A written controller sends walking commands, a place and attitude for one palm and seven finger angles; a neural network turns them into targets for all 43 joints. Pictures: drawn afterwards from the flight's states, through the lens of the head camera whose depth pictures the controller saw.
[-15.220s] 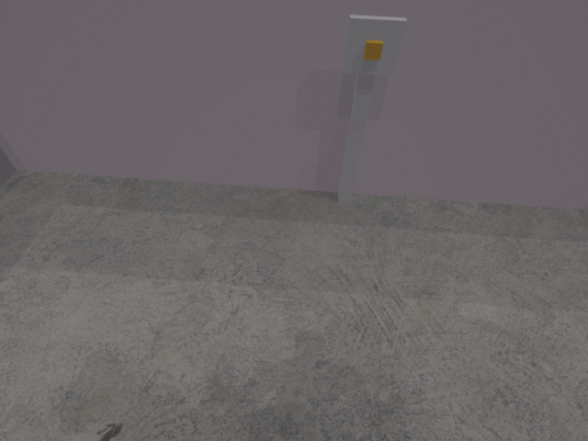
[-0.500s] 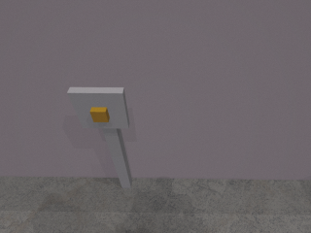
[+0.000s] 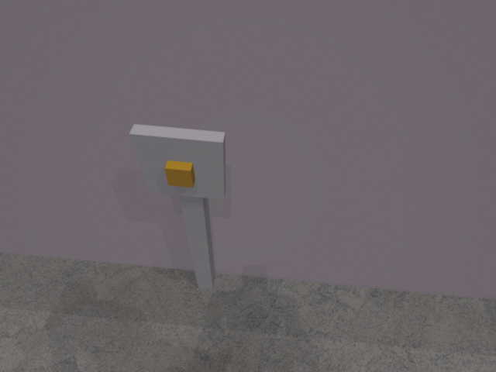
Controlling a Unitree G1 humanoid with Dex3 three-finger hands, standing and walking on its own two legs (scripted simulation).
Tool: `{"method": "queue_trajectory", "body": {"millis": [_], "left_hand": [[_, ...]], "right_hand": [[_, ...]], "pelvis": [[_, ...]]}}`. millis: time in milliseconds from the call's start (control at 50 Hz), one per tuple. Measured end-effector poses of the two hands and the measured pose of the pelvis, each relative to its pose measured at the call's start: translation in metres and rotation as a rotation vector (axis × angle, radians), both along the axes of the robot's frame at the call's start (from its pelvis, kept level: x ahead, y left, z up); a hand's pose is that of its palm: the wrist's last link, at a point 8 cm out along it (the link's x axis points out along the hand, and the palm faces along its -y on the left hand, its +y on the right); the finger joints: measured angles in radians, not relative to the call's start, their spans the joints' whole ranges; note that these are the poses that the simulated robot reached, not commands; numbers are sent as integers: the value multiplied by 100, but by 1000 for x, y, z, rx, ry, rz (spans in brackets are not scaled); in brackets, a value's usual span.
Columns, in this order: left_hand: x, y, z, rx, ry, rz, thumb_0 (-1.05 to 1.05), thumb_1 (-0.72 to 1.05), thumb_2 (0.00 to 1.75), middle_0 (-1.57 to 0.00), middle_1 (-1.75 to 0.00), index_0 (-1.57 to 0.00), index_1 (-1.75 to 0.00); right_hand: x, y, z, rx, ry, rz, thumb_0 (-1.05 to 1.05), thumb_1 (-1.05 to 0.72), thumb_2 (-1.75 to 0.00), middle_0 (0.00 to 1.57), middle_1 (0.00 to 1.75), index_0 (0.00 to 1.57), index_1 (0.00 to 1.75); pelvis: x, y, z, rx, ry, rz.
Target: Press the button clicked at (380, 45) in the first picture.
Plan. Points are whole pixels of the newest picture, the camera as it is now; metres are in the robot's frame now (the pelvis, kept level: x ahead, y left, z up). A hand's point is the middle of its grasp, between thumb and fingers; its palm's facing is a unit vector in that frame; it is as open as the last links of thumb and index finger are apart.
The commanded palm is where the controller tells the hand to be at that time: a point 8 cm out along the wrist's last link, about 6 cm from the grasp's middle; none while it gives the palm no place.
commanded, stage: come to a stop and stand still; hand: left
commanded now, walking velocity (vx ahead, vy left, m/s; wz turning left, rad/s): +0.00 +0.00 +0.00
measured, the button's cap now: (180, 173) +0.48 +0.19 +0.00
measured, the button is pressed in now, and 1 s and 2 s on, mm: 0 0 0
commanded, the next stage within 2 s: look again from close up in 0.28 s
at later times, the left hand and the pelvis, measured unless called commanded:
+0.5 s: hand out of the picture +0.02 +0.19 -0.17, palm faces -0.02 -0.97 -0.24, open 7.3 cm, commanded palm none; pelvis -0.01 -0.01 +0.00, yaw +1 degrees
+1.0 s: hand out of the picture +0.01 +0.23 -0.15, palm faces +0.00 -0.95 -0.31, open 7.4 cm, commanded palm none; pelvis -0.05 +0.00 +0.01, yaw +1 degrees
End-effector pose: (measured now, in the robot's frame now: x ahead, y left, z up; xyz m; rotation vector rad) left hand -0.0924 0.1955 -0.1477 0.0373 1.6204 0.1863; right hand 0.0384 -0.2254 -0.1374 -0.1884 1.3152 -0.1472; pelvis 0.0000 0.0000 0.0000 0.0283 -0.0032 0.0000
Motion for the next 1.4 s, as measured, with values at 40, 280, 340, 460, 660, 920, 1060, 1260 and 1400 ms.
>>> {"method": "queue_trajectory", "body": {"millis": [40, 280, 340, 460, 660, 920, 1060, 1260, 1400], "left_hand": [[17, 8, -1, 12, -30, -23, 0, 91, 90, -20, -30, -20, -30], [107, 30, 9, 77, -247, -120, 1, 93, 90, -20, -30, -19, -30], [113, 31, 12, 82, -267, -125, 1, 93, 90, -20, -30, -19, -30], [113, 34, 14, 98, -282, -161, 0, 92, 90, -20, -30, -20, -30], [111, 53, 18, 149, -349, -161, 0, 91, 90, -20, -30, -20, -30], [103, 76, 31, 179, -406, -183, 0, 91, 90, -20, -30, -20, -30], [88, 85, 34, 189, -374, -186, 0, 91, 90, -20, -30, -20, -30], [53, 56, 14, 107, -235, -158, 0, 91, 90, -20, -30, -20, -30], [41, 26, 4, 45, -134, -141, 0, 91, 90, -20, -30, -20, -30]], "right_hand": [[8, 3, -1, 4, -25, -3, 1, -95, -89, 20, 30, 20, 30], [0, -1, 3, 15, -26, -42, 0, -95, -89, 20, 30, 20, 30], [-16, -3, 3, 17, 14, -44, 0, -94, -89, 20, 30, 20, 30], [-42, -8, -2, 30, 62, -41, 1, -92, -89, 20, 30, 20, 30], [-34, -35, 2, -32, -15, -27, 1, -90, -89, 20, 30, 20, 30], [3, -55, 28, -86, -185, 46, 1, -90, -89, 20, 30, 20, 30], [-6, -57, 30, -91, -160, 55, 1, -90, -89, 20, 30, 20, 30], [-54, -25, 6, -8, 3, -4, 1, -90, -89, 20, 30, 20, 30], [-73, -2, -7, 37, 103, -46, 1, -90, -89, 20, 30, 20, 30]], "pelvis": [[1, 2, 0, 6, -4, -6], [5, 0, 8, -13, -7, -7], [4, -1, 9, -15, -10, -4], [-5, -4, 6, -20, 6, 7], [-20, -7, 1, -27, -22, 13], [-46, -4, 7, -34, -42, 12], [-52, -1, 9, -35, -36, 12], [-34, 0, 6, -28, -26, 0], [-15, 0, -2, -37, 20, 5]]}}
